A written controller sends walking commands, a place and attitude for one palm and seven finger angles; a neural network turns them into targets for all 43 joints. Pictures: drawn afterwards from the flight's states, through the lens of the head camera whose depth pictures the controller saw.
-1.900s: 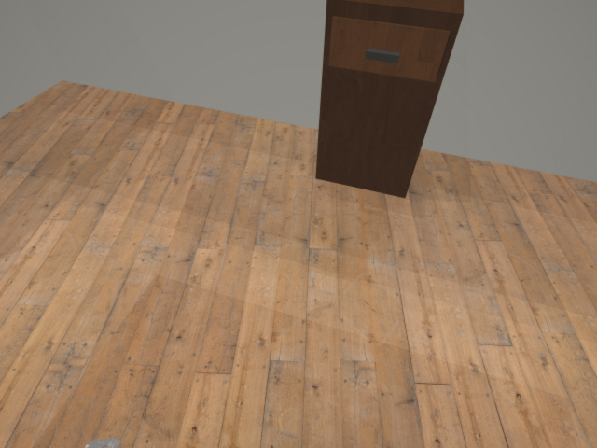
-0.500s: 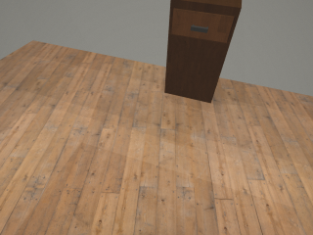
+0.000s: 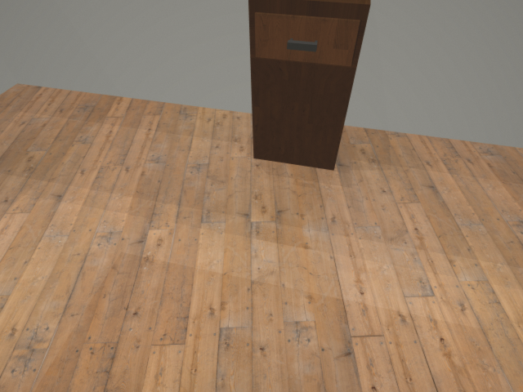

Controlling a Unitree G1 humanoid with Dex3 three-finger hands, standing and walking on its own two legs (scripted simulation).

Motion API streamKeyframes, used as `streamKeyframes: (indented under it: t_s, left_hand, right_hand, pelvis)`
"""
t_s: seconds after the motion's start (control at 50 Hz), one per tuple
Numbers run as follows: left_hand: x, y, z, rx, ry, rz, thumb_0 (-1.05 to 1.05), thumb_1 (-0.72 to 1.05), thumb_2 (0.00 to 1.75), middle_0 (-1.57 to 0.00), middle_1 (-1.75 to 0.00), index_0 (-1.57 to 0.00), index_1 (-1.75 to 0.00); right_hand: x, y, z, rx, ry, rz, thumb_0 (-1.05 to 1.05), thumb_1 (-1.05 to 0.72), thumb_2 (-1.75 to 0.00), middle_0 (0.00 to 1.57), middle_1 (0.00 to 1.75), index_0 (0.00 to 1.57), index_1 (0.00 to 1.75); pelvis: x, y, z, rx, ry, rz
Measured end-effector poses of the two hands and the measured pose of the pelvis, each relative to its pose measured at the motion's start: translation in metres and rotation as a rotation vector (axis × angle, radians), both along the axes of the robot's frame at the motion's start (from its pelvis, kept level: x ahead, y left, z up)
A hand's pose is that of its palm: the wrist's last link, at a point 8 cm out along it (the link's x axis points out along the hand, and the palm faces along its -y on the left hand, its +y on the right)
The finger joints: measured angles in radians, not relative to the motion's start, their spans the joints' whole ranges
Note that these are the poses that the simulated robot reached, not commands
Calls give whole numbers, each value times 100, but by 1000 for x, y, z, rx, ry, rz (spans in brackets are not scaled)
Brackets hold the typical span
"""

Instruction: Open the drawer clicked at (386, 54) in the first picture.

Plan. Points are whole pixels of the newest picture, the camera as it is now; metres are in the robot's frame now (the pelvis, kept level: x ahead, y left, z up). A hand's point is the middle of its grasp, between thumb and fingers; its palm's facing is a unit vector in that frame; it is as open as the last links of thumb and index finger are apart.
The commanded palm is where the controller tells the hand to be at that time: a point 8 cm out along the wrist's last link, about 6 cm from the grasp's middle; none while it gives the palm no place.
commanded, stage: walk to a spot facing it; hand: left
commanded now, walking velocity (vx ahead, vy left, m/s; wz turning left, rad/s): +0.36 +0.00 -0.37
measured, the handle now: (302, 43) +1.40 -0.07 -0.06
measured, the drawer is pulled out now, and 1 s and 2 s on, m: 0.00 0.00 0.00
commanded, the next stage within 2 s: turn to face it in 1.18 s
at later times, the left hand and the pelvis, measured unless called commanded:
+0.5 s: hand (146, 352) +0.22 +0.24 -0.17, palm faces -0.13 -0.97 -0.19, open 7.4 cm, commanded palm none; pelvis +0.19 +0.05 +0.01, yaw -13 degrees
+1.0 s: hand (230, 225) +0.52 +0.12 -0.16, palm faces -0.37 -0.91 -0.18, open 7.2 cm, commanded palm none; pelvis +0.39 -0.02 +0.01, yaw -22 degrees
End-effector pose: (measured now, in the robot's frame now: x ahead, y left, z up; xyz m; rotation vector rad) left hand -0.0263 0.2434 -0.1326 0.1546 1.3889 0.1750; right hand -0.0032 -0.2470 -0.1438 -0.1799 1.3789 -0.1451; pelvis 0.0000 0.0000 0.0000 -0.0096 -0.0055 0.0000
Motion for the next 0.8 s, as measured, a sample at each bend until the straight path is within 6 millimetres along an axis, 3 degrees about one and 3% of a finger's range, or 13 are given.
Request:
streamKeyframes:
  t_s: [0.04, 0.1, 0.22, 0.32, 0.36, 0.4, 0.48, 0.54, 0.66, 0.8]
  left_hand:
    - [0, -10, 1, -8, 0, 23, 0, 91, 90, -20, -30, -20, -30]
    - [-6, -23, 7, -32, 64, 31, 0, 91, 90, -20, -30, -20, -30]
    - [-1, -25, 14, -77, 220, 16, 0, 91, 90, -20, -30, -21, -30]
    - [43, 3, -3, -81, 260, 6, 0, 90, 90, -20, -30, -21, -30]
    - [74, 19, -14, -75, 252, -16, 0, 90, 90, -20, -30, -21, -30]
    - [116, 33, -17, -57, 204, -58, 0, 91, 90, -20, -30, -21, -30]
    - [221, 49, -8, -31, 38, -144, 0, 91, 90, -20, -30, -20, -29]
    - [298, 47, 5, -21, -83, -207, 0, 91, 90, -19, -30, -20, -29]
    - [424, 15, 25, -28, -221, -343, 0, 91, 90, -19, -30, -20, -29]
    - [538, -56, 19, -48, -301, -501, 0, 91, 90, -19, -30, -20, -29]
  right_hand:
    - [6, 1, 3, 3, 39, 4, 1, -91, -89, 20, 30, 20, 30]
    - [38, 5, 11, 7, 5, -3, 1, -91, -89, 20, 30, 20, 30]
    - [141, 24, 28, 24, -183, -20, 1, -91, -90, 20, 30, 20, 30]
    - [227, 47, 30, 4, -324, -1, 1, -91, -90, 20, 30, 20, 30]
    - [246, 53, 27, -18, -365, -15, 0, -91, -90, 20, 30, 20, 30]
    - [248, 58, 29, -23, -360, -48, 0, -91, -89, 20, 30, 20, 30]
    - [229, 66, 31, -19, -271, -136, 0, -91, -89, 20, 30, 20, 30]
    - [213, 57, 35, -54, -214, -222, -2, -95, -89, 21, 30, 20, 30]
    - [180, 51, 30, -47, -54, -333, -1, -94, -89, 20, 30, 20, 30]
    - [165, 51, 12, 21, 120, -460, 0, -92, -90, 20, 30, 20, 30]
  pelvis:
    - [11, -2, 3, 4, 4, -11]
    - [29, 0, 10, 11, 9, -34]
    - [71, 13, 16, 8, 24, -82]
    - [120, 34, 1, -8, 19, -118]
    - [137, 42, -7, -10, 9, -142]
    - [151, 46, -4, -1, -4, -173]
    - [180, 50, 9, 5, -5, -209]
    - [203, 51, 16, 13, 6, -238]
    - [250, 42, 21, 22, 14, -294]
    - [312, 3, 4, 15, 14, -351]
